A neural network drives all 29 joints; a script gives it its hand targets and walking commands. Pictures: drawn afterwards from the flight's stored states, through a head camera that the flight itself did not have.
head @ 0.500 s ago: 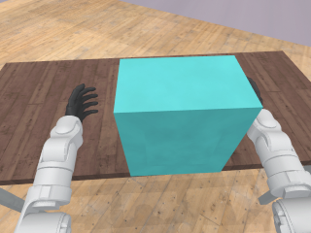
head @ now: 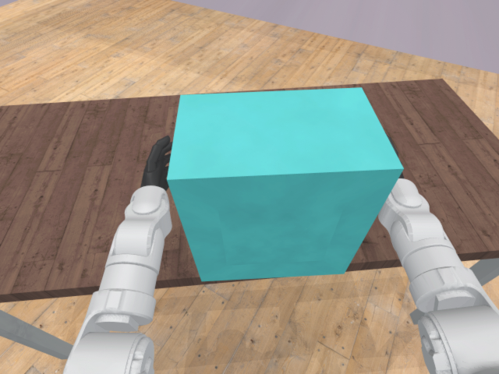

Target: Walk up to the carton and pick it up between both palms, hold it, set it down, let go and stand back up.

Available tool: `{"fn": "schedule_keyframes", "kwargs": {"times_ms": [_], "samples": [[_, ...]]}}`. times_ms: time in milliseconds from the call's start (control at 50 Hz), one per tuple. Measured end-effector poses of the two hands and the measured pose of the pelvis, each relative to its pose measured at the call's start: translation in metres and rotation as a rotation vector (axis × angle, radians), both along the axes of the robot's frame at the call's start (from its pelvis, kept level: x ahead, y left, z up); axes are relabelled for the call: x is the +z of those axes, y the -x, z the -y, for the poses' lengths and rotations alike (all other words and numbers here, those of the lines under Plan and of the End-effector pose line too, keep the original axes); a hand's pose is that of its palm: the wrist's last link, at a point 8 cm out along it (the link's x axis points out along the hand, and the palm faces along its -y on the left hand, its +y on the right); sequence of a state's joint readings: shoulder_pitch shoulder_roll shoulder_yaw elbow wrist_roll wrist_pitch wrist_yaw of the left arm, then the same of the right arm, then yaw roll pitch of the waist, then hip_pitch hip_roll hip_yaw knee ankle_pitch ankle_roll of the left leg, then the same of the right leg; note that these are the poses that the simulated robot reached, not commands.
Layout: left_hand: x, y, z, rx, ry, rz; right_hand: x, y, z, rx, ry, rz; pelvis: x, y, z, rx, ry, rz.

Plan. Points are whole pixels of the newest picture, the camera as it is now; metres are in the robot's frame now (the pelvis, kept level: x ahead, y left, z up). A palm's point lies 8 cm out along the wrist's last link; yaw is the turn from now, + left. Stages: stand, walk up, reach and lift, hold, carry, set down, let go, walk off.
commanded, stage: reach and lift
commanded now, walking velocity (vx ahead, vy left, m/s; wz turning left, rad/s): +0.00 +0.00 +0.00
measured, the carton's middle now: (272, 195) +0.40 -0.02 +0.06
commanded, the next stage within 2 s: none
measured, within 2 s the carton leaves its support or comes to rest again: leaves its support in 1.50 s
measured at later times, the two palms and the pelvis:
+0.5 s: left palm (155, 186) +0.39 +0.17 +0.10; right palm (382, 177) +0.40 -0.19 +0.10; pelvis -0.01 +0.00 +0.00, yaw -1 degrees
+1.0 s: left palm (153, 188) +0.39 +0.18 +0.10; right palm (381, 179) +0.40 -0.19 +0.10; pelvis -0.01 +0.00 +0.00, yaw +0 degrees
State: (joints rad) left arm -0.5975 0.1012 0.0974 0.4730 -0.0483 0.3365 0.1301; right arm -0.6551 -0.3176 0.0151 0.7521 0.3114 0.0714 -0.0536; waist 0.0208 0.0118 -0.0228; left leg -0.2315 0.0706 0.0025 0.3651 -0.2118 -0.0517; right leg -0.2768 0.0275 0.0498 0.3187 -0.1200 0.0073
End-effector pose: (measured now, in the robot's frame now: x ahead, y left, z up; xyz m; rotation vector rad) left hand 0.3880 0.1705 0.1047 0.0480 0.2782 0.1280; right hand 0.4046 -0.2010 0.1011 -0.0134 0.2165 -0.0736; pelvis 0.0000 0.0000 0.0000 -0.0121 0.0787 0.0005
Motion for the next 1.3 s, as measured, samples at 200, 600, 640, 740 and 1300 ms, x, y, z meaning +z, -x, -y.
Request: {"fn": "schedule_keyframes", "kwargs": {"times_ms": [200, 600, 640, 740, 1300], "samples": [[-0.005, 0.001, -0.002, 0.025, 0.03, 0.003, 0.002, 0.006, -0.006, -0.016, 0.005, 0.011, 0.001, 0.007, 0.006, -0.014, -0.011, -0.003], [-0.005, -0.003, -0.003, 0.04, 0.038, 0.001, 0.002, 0.004, -0.008, -0.028, -0.014, -0.026, -0.001, 0.009, -0.003, -0.018, 0.001, -0.03], [-0.005, -0.002, -0.003, 0.041, 0.04, 0.002, 0.002, 0.005, -0.008, -0.029, -0.013, -0.024, -0.001, 0.009, -0.003, -0.016, 0.001, -0.027], [-0.005, -0.001, -0.003, 0.04, 0.045, 0.007, 0.001, 0.006, -0.009, -0.03, -0.011, -0.023, -0.001, 0.01, -0.003, -0.012, 0.001, -0.024], [-0.001, 0.018, -0.03, 0.027, 0.013, 0.058, 0.005, 0.025, -0.036, -0.013, 0.028, 0.025, 0.003, -0.011, -0.014, 0.071, 0.003, 0.072]]}}
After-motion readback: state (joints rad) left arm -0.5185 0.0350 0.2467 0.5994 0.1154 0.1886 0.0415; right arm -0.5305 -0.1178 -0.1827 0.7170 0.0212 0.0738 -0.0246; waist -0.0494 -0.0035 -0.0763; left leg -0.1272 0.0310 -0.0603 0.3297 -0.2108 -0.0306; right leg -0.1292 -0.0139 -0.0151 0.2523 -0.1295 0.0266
